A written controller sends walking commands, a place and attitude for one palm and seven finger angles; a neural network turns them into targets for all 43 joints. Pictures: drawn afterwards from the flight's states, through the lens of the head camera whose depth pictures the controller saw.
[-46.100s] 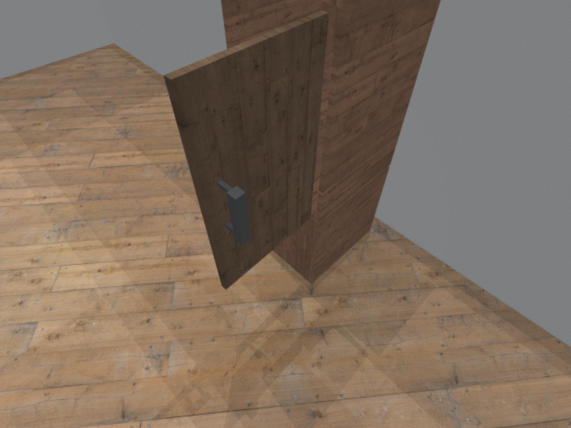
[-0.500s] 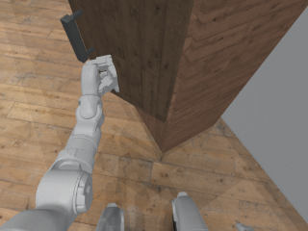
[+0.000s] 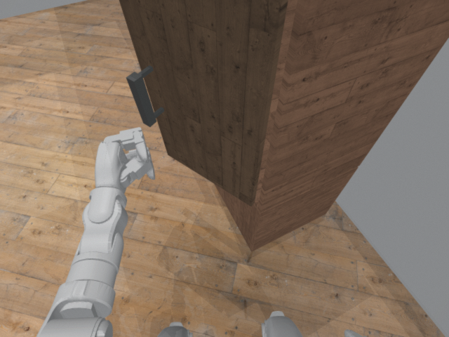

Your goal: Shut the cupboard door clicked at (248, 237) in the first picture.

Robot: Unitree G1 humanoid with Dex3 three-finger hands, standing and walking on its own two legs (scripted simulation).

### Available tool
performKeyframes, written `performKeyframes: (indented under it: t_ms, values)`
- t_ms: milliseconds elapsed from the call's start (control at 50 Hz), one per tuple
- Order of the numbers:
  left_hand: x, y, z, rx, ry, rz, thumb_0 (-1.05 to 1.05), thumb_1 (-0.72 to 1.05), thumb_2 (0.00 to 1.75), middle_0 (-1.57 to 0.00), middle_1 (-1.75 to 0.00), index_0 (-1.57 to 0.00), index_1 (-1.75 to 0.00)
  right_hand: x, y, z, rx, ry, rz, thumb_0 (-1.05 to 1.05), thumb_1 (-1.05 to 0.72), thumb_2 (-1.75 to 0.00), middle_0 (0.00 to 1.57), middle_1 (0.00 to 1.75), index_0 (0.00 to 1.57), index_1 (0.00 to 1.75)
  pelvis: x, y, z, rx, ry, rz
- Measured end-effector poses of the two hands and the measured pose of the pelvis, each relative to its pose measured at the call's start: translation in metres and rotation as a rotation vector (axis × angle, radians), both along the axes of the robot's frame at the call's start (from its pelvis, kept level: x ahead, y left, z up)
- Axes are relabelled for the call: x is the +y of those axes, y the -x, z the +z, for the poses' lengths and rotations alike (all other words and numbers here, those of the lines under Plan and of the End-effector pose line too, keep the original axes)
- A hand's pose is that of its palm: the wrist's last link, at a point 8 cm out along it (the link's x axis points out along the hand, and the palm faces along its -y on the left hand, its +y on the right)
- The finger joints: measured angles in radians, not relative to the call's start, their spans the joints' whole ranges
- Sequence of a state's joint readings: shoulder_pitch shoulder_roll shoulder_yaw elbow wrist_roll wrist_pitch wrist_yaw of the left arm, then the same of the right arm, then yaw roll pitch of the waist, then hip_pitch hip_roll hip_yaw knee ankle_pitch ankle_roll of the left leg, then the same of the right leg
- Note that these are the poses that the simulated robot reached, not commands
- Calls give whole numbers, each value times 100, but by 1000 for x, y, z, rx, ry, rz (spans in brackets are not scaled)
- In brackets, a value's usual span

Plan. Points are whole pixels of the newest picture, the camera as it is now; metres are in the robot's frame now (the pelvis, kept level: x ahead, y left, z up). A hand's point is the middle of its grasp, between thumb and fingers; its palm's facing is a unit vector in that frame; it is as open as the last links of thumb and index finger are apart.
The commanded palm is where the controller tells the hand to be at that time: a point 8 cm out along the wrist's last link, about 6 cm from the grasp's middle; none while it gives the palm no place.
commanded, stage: draw the hand back to the body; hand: left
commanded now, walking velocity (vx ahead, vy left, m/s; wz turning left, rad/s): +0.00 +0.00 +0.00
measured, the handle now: (149, 96) +0.65 +0.18 +0.01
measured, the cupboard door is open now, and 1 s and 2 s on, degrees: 28 28 28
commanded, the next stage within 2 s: step back with the hand held close in 1.22 s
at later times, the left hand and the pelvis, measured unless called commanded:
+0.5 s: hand (48, 201) +0.29 +0.22 +0.16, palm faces +0.30 -0.91 -0.30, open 3.7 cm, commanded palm +0.24 +0.26 +0.18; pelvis +0.03 +0.01 +0.05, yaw +1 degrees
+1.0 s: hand out of the picture +0.22 +0.29 +0.22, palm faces +0.54 -0.72 -0.44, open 7.1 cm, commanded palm +0.17 +0.31 +0.23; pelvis +0.03 +0.01 +0.06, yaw +1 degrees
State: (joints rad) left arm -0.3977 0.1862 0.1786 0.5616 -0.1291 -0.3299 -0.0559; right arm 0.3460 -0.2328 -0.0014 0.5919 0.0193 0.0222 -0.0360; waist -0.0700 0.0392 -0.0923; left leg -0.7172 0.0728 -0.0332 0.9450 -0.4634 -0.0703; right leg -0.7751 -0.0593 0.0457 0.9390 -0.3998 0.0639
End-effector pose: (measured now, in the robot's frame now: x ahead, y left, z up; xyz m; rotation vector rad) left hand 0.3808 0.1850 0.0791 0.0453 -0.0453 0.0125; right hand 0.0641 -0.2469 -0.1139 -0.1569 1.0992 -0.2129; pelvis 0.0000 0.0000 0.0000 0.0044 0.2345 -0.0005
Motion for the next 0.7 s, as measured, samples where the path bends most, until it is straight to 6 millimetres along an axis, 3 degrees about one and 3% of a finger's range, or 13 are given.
performKeyframes:
  t_ms: [180,400,540,700]
  values:
    - [20,42,30,-12,-30,-28,2,90,90,-127,-146,-126,-146,-4,-64,40,-220,43,39,1,-90,-90,21,30,20,30,3,-8,17,-93,2,3]
    - [62,106,72,41,-231,208,2,90,90,-104,-121,-103,-120,30,-139,89,-416,38,118,1,-90,-90,20,30,20,30,6,-23,44,-215,0,15]
    - [88,138,99,7,-277,327,2,90,90,-85,-101,-85,-100,52,-158,99,-461,6,199,1,-90,-90,21,30,20,30,8,-30,52,-263,2,22]
    - [109,170,128,-40,-356,422,2,90,90,-63,-77,-63,-76,57,-156,94,-451,-19,221,1,-90,-90,21,30,21,30,8,-35,56,-285,2,18]
